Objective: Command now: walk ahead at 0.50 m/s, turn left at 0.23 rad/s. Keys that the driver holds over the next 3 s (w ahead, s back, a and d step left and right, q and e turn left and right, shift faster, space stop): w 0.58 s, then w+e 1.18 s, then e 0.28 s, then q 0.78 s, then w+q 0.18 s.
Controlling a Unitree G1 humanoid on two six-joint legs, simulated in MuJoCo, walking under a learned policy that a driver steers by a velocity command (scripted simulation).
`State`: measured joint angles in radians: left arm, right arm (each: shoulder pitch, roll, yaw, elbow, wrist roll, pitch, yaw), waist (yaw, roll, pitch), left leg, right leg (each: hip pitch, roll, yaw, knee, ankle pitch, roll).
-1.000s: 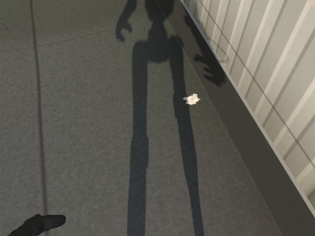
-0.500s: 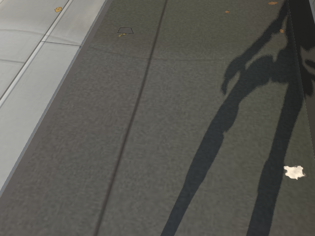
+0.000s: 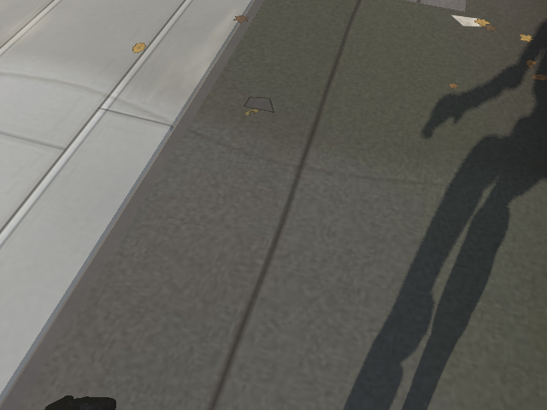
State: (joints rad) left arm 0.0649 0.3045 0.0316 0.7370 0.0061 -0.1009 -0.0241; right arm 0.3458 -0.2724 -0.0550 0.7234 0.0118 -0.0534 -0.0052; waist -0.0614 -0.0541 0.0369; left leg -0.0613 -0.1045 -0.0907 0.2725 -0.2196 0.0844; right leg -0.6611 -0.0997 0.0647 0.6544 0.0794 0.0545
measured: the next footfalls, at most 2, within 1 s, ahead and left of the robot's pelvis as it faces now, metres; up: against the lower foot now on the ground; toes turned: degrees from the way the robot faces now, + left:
right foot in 0.16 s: +0.29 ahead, -0.15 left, +0.00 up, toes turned +1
left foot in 0.70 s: +0.58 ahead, +0.11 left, +0.00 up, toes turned +1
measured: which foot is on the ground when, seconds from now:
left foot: down 0.00-0.18, up 0.20-0.68, down 0.70-1.00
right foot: up 0.00-0.14, down 0.16-0.70, up 0.72-1.00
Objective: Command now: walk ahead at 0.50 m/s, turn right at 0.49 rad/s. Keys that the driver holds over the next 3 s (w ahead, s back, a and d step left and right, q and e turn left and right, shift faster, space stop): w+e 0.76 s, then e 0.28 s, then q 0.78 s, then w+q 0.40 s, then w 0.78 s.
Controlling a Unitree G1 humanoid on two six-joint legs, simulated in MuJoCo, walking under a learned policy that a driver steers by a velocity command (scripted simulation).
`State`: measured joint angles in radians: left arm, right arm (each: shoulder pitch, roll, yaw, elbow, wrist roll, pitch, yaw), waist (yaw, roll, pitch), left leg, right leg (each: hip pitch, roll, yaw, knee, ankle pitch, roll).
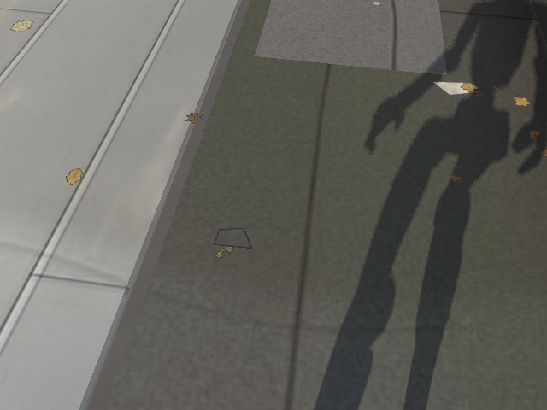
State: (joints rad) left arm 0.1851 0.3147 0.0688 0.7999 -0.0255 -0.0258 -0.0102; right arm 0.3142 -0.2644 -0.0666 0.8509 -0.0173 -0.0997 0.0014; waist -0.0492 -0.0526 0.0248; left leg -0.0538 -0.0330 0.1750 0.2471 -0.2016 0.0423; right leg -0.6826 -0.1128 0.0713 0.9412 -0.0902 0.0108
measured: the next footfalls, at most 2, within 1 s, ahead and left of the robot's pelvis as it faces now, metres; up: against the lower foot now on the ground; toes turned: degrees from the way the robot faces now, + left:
right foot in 0.24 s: +0.29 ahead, -0.15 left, +0.00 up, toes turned -11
left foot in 0.72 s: +0.62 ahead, -0.03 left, +0.00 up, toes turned -29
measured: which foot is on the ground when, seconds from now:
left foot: down 0.00-0.22, up 0.24-0.70, down 0.72-1.00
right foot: up 0.00-0.22, down 0.24-0.72, up 0.74-1.00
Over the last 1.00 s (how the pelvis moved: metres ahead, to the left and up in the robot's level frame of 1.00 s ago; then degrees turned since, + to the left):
0.57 0.01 0.00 -9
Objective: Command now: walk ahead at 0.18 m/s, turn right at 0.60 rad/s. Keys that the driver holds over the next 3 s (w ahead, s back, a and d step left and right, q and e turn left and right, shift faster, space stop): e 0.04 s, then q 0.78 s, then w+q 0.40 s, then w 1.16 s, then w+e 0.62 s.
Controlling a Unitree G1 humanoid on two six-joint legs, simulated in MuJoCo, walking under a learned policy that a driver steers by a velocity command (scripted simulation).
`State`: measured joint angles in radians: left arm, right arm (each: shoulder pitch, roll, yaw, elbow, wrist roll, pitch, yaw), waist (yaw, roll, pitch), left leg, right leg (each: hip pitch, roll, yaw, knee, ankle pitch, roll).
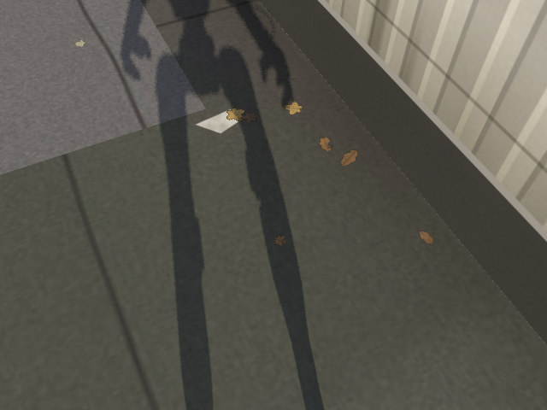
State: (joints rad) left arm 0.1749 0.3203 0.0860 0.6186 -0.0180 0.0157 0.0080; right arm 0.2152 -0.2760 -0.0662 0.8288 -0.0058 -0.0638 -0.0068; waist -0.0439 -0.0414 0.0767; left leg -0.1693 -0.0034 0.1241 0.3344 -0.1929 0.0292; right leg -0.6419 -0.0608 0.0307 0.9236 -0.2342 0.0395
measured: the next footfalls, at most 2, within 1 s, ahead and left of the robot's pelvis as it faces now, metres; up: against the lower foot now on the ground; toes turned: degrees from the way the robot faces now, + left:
right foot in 0.16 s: +0.20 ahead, -0.14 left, +0.00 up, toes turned -4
left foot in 0.56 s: +0.12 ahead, +0.11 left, +0.00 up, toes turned +11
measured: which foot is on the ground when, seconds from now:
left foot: down 0.00-0.18, up 0.20-0.54, down 0.56-1.00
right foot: up 0.00-0.14, down 0.16-0.56, up 0.58-1.00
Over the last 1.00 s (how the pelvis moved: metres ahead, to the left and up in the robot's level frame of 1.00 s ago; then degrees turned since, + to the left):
0.53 -0.11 0.00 -35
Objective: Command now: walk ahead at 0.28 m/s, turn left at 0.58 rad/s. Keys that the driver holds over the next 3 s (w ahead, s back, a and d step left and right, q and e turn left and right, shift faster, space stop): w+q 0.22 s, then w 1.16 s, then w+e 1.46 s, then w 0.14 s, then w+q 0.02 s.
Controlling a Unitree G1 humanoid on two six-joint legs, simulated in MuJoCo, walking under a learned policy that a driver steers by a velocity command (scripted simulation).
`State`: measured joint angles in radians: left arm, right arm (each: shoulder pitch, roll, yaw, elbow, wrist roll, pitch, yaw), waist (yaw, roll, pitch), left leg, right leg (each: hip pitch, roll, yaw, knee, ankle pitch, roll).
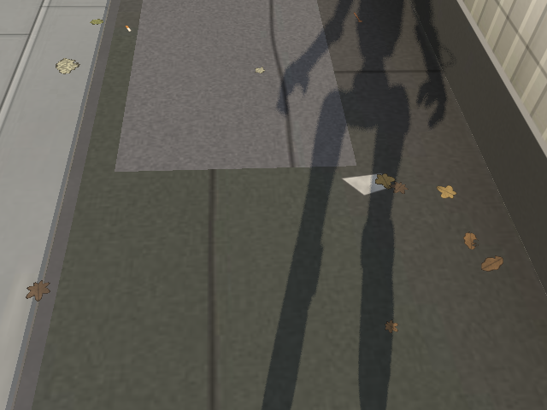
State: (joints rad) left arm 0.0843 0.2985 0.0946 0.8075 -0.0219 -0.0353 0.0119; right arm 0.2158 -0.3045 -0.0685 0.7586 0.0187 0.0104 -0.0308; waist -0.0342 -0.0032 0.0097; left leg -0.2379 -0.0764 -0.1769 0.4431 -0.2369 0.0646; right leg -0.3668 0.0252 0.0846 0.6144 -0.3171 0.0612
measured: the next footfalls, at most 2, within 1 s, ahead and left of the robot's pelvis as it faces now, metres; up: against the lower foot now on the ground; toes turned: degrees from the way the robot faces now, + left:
right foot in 0.08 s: +0.07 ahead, -0.14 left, +0.00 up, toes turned +7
left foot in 0.50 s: +0.33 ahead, +0.19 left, +0.00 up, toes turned +15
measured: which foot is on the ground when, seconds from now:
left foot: down 0.00-0.08, up 0.10-0.48, down 0.50-1.00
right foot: up 0.00-0.06, down 0.08-0.50, up 0.52-1.00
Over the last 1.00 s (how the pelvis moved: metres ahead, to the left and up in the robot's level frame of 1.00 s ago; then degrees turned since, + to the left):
0.12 0.01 0.00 22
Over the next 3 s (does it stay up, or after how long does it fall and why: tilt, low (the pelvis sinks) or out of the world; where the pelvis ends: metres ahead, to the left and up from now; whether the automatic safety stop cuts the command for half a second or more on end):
stays up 1.54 0.08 -0.01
